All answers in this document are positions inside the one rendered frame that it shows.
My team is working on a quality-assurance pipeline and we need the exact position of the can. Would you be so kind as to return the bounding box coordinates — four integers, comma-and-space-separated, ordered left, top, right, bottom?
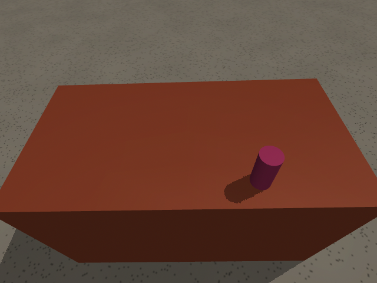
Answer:
250, 146, 285, 190

